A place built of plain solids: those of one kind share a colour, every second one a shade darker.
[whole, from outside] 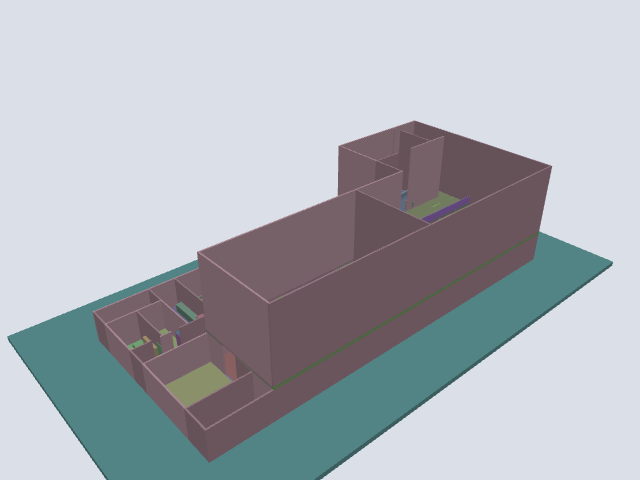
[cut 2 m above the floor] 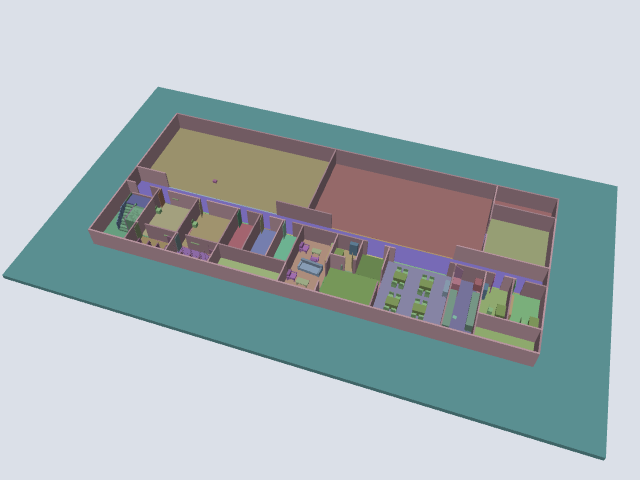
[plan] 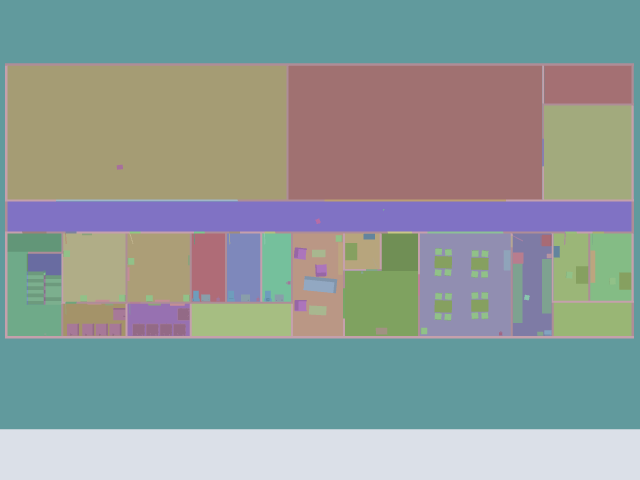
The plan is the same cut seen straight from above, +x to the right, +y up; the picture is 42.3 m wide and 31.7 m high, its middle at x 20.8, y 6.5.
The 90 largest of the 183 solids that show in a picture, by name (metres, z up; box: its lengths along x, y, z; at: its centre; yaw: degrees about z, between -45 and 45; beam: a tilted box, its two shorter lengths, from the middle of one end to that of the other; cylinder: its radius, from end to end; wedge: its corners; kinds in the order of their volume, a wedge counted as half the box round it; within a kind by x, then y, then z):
{
 "under_1": {"box": [53.53, 30.17, 0.5], "at": [20.77, 9.09, -0.33]},
 "wall_1": {"box": [0.16, 6.77, 3.4], "at": [0.08, 3.54, 1.4]},
 "wall_2": {"box": [0.16, 1.99, 3.4], "at": [0.08, 8.05, 1.4]},
 "wall_3": {"box": [0.16, 17.85, 7.52], "at": [0.08, 9.09, 7.17]},
 "wall_4": {"box": [0.16, 8.83, 3.4], "at": [0.08, 13.6, 1.4]},
 "wall_5": {"box": [3.37, 0.13, 3.4], "at": [1.69, 9.12, 1.4]},
 "wall_6": {"box": [0.13, 4.37, 7.52], "at": [3.79, 3.4, 7.17]},
 "wall_7": {"box": [0.13, 3.17, 3.4], "at": [3.79, 4.0, 1.4]},
 "wall_8": {"box": [5.52, 0.13, 7.52], "at": [4.27, 5.66, 7.17]},
 "wall_9": {"box": [12.36, 0.16, 7.52], "at": [6.18, 0.08, 7.17]},
 "wall_10": {"box": [3.53, 0.13, 3.4], "at": [6.47, 2.35, 1.4]},
 "wall_11": {"box": [3.53, 0.13, 3.4], "at": [6.47, 7.0, 1.4]},
 "wall_12": {"box": [0.13, 4.51, 3.4], "at": [8.03, 4.67, 1.4]},
 "wall_13": {"box": [3.33, 0.13, 7.52], "at": [10.7, 5.66, 7.17]},
 "wall_14": {"box": [3.53, 0.13, 3.4], "at": [10.71, 7.0, 1.4]},
 "wall_15": {"box": [0.13, 4.51, 3.4], "at": [12.27, 4.67, 1.4]},
 "wall_16": {"box": [0.16, 5.43, 7.52], "at": [12.28, 2.88, 7.17]},
 "wall_17": {"box": [0.16, 3.3, 7.52], "at": [12.28, 7.37, 7.17]},
 "wall_18": {"box": [10.07, 0.13, 3.4], "at": [13.98, 2.35, 1.4]},
 "wall_19": {"box": [0.13, 4.51, 3.4], "at": [14.6, 4.67, 1.4]},
 "wall_20": {"box": [0.13, 4.51, 3.4], "at": [16.93, 4.67, 1.4]},
 "wall_21": {"box": [35.63, 0.16, 7.52], "at": [17.82, 18.09, 7.17]},
 "wall_22": {"box": [5.72, 0.13, 3.4], "at": [18.23, 9.12, 1.4]},
 "wall_23": {"box": [0.13, 8.83, 11.23], "at": [18.65, 13.6, 5.31]},
 "wall_24": {"box": [0.13, 4.51, 3.4], "at": [18.95, 4.67, 1.4]},
 "wall_25": {"box": [41.53, 0.16, 3.4], "at": [20.77, 0.08, 1.4]},
 "wall_26": {"box": [41.53, 0.16, 3.4], "at": [20.77, 18.09, 1.4]},
 "wall_27": {"box": [7.42, 0.13, 3.4], "at": [21.56, 7.0, 1.4]},
 "wall_28": {"box": [0.13, 2.34, 3.4], "at": [22.39, 5.76, 1.4]},
 "wall_29": {"box": [23.43, 0.16, 7.52], "at": [23.91, 9.1, 7.17]},
 "wall_30": {"box": [0.13, 2.68, 3.4], "at": [27.34, 1.5, 1.4]},
 "wall_31": {"box": [0.13, 2.69, 3.4], "at": [27.34, 5.58, 1.4]},
 "wall_32": {"box": [0.13, 5.86, 3.4], "at": [33.47, 3.09, 1.4]},
 "wall_33": {"box": [4.09, 0.13, 3.4], "at": [34.95, 7.0, 1.4]},
 "wall_34": {"box": [0.13, 2.5, 3.4], "at": [35.53, 16.76, 1.4]},
 "wall_35": {"box": [0.16, 8.83, 7.52], "at": [35.55, 13.6, 7.17]},
 "wall_36": {"box": [0.13, 4.44, 3.4], "at": [36.16, 4.71, 1.4]},
 "wall_37": {"box": [8.44, 0.13, 3.4], "at": [37.31, 9.12, 1.4]},
 "wall_38": {"box": [6.06, 0.13, 3.4], "at": [38.5, 15.45, 1.4]},
 "wall_39": {"box": [0.13, 4.44, 3.4], "at": [38.59, 4.71, 1.4]},
 "wall_40": {"box": [5.43, 0.13, 3.4], "at": [38.81, 2.42, 1.4]},
 "wall_41": {"box": [0.16, 2.2, 3.4], "at": [41.45, 1.26, 1.4]},
 "wall_42": {"box": [0.16, 4.44, 3.4], "at": [41.45, 4.71, 1.4]},
 "wall_43": {"box": [0.16, 1.99, 3.4], "at": [41.45, 8.05, 1.4]},
 "wall_44": {"box": [0.16, 6.2, 3.4], "at": [41.45, 12.28, 1.4]},
 "wall_45": {"box": [0.16, 2.5, 3.4], "at": [41.45, 16.76, 1.4]},
 "floor_roped_hall_1": {"box": [18.43, 8.83, 0.5], "at": [9.37, 13.6, -0.25]},
 "floor_bouldering_room_1": {"box": [16.75, 8.83, 0.5], "at": [27.09, 13.6, -0.25]},
 "floor_walkway_1": {"box": [41.21, 1.99, 0.5], "at": [20.77, 8.05, -0.25]},
 "stair_1": {"box": [1.05, 2.18, 0.48], "at": [2.04, 3.32, -0.06]},
 "stair_2": {"box": [1.05, 1.94, 0.66], "at": [2.04, 3.44, 0.03]},
 "stair_3": {"box": [1.05, 1.7, 0.84], "at": [2.04, 3.56, 0.12]},
 "stair_4": {"box": [1.05, 1.46, 1.02], "at": [2.04, 3.69, 0.21]},
 "stair_5": {"box": [1.05, 1.21, 1.2], "at": [2.04, 3.81, 0.3]},
 "stair_6": {"box": [1.05, 0.97, 1.38], "at": [2.04, 3.93, 0.39]},
 "stair_7": {"box": [1.05, 0.73, 1.55], "at": [2.04, 4.05, 0.48]},
 "stair_8": {"box": [1.05, 0.49, 3.35], "at": [3.19, 2.47, 1.37]},
 "stair_9": {"box": [1.05, 1.21, 2.81], "at": [3.19, 2.84, 1.1]},
 "stair_10": {"box": [1.05, 1.46, 2.63], "at": [3.19, 2.96, 1.01]},
 "stair_11": {"box": [1.05, 1.7, 2.45], "at": [3.19, 3.08, 0.93]},
 "stair_12": {"box": [1.05, 1.94, 2.27], "at": [3.19, 3.2, 0.84]},
 "floor_cafe_1": {"box": [6.0, 6.77, 0.5], "at": [30.4, 3.54, -0.25]},
 "floor_mat_store_1": {"box": [5.77, 6.2, 0.5], "at": [38.48, 12.28, -0.25]},
 "floor_reception_1": {"box": [4.82, 4.3, 0.5], "at": [24.86, 2.31, -0.25]},
 "floor_reception_2": {"box": [2.39, 2.47, 0.5], "at": [26.07, 5.7, -0.25]},
 "floor_shop_1": {"box": [3.3, 6.77, 0.5], "at": [20.67, 3.54, -0.25]},
 "floor_changing_men_1": {"box": [4.11, 4.51, 0.5], "at": [5.91, 4.67, -0.25]},
 "floor_changing_women_1": {"box": [4.11, 4.51, 0.5], "at": [10.14, 4.67, -0.25]},
 "floor_cafe_kitchen_1": {"box": [2.57, 6.77, 0.5], "at": [34.81, 3.54, -0.25]},
 "floor_stair_hall_1": {"box": [1.35, 3.49, 0.5], "at": [0.83, 3.98, -0.25]},
 "floor_stair_hall_2": {"box": [3.56, 2.07, 0.5], "at": [1.94, 1.2, -0.25]},
 "floor_stair_hall_3": {"box": [3.56, 1.21, 0.5], "at": [1.94, 6.33, -0.25]},
 "upper_floor_training_room_1": {"box": [8.35, 5.43, 0.16], "at": [8.03, 2.88, 3.32]},
 "floor_plant_room_1": {"box": [5.77, 2.5, 0.5], "at": [38.48, 16.76, -0.25]},
 "floor_store_room_1": {"box": [6.56, 2.13, 0.5], "at": [15.61, 1.23, -0.25]},
 "upper_floor_viewing_gallery_1": {"box": [12.04, 3.46, 0.16], "at": [6.18, 7.45, 3.32]},
 "floor_staff_room_1": {"box": [2.72, 4.44, 0.5], "at": [40.01, 4.71, -0.25]},
 "stair_landing_1": {"box": [1.16, 1.18, 2.09], "at": [2.09, 5.0, 0.75]},
 "stair_landing_2": {"box": [1.05, 1.42, 2.09], "at": [3.2, 4.88, 0.75]},
 "floor_bin_store_1": {"box": [5.14, 2.2, 0.5], "at": [38.8, 1.26, -0.25]},
 "floor_first_aid_room_1": {"box": [2.29, 4.44, 0.5], "at": [37.38, 4.71, -0.25]},
 "floor_wc_men_1": {"box": [2.2, 4.51, 0.5], "at": [13.43, 4.67, -0.25]},
 "floor_wc_women_1": {"box": [2.2, 4.51, 0.5], "at": [15.76, 4.67, -0.25]},
 "floor_showers_men_1": {"box": [4.11, 2.13, 0.5], "at": [5.91, 1.23, -0.25]},
 "floor_showers_women_1": {"box": [4.11, 2.13, 0.5], "at": [10.14, 1.23, -0.25]},
 "floor_wc_accessible_1": {"box": [1.9, 4.51, 0.5], "at": [17.94, 4.67, -0.25]},
 "counter_run_1": {"box": [0.61, 3.91, 0.78], "at": [33.84, 2.98, 0.49]},
 "counter_run_2": {"box": [0.61, 3.6, 0.78], "at": [35.78, 3.45, 0.49]},
 "floor_office_1": {"box": [2.3, 2.34, 0.5], "at": [23.6, 5.76, -0.25]},
 "wall_band_1": {"box": [35.63, 0.16, 0.31], "at": [17.82, 18.09, 3.25]}
}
